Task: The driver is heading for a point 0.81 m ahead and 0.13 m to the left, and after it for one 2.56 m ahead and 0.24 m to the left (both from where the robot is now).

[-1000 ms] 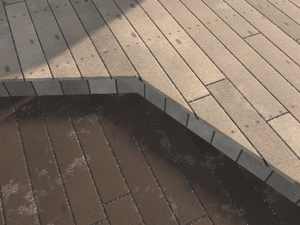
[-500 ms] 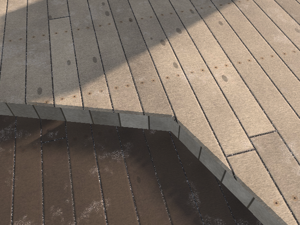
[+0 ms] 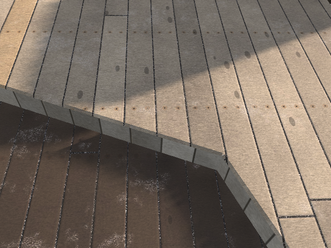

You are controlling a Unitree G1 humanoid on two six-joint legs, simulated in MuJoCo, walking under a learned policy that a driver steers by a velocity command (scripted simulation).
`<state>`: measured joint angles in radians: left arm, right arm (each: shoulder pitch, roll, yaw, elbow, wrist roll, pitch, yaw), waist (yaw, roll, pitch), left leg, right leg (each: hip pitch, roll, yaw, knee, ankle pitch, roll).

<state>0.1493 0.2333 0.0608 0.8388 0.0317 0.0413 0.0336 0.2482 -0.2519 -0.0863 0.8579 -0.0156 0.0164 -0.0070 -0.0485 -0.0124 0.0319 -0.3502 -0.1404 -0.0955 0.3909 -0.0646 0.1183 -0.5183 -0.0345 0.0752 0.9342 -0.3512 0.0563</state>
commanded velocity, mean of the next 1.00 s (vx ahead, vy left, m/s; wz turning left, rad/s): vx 0.42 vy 0.00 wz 0.45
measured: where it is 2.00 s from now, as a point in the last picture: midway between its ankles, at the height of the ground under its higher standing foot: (96, 167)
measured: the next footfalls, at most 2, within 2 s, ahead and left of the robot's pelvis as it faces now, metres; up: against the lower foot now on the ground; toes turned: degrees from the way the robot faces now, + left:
right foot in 0.18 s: +0.06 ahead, -0.14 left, +0.00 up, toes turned +9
left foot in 0.66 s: +0.27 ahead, +0.17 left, +0.00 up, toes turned +27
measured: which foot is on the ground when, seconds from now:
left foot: down 0.00-0.16, up 0.18-0.64, down 0.66-1.00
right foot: up 0.00-0.16, down 0.18-0.68, up 0.70-1.00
